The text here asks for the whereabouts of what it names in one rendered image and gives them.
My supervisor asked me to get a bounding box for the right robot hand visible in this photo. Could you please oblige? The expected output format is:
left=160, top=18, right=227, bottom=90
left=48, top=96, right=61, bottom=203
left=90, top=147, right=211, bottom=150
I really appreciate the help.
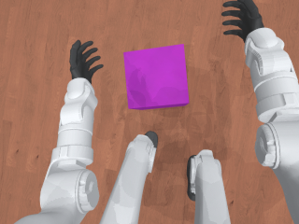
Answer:
left=221, top=0, right=264, bottom=43

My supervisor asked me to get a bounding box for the right robot forearm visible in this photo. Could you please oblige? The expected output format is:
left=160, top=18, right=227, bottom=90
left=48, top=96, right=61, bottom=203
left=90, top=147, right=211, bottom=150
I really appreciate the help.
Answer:
left=244, top=27, right=299, bottom=123

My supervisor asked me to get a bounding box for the robot shin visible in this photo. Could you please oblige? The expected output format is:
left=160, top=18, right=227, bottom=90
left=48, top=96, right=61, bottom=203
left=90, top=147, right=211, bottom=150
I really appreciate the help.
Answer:
left=191, top=149, right=221, bottom=193
left=125, top=134, right=153, bottom=155

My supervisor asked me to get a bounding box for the robot right upper arm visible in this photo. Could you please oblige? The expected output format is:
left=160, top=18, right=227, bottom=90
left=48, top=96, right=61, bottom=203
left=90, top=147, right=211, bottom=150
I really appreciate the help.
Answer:
left=254, top=120, right=299, bottom=224

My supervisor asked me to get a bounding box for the left robot forearm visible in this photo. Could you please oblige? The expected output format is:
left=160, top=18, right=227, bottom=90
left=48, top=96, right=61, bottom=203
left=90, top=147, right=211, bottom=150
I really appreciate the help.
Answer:
left=40, top=77, right=98, bottom=208

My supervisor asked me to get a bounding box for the robot right shin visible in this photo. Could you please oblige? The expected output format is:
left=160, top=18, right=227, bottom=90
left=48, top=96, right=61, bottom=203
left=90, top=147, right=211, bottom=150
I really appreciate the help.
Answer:
left=191, top=149, right=221, bottom=193

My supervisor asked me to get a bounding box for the carton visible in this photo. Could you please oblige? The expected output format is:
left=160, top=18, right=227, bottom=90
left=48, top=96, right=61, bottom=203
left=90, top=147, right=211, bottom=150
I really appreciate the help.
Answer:
left=123, top=44, right=190, bottom=110

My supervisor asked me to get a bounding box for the left robot hand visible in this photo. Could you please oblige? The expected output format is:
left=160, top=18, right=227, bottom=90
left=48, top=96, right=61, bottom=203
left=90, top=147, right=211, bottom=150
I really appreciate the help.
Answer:
left=69, top=40, right=103, bottom=84

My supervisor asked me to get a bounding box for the robot left upper arm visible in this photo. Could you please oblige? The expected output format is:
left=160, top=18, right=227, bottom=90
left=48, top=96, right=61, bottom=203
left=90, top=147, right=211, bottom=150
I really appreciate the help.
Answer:
left=14, top=168, right=100, bottom=224

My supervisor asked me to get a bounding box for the robot left shin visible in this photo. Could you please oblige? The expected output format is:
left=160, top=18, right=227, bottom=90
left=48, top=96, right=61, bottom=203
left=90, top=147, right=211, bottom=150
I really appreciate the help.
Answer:
left=125, top=134, right=153, bottom=155

